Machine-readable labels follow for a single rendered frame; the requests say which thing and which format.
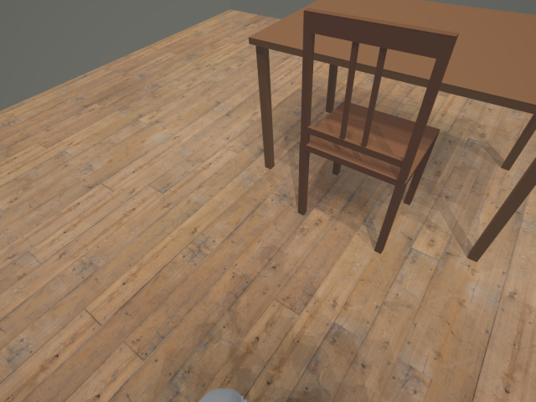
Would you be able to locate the table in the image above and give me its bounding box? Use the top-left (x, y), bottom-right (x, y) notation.
top-left (249, 0), bottom-right (536, 262)

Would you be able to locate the chair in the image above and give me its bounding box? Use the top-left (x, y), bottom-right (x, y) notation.
top-left (298, 8), bottom-right (459, 254)

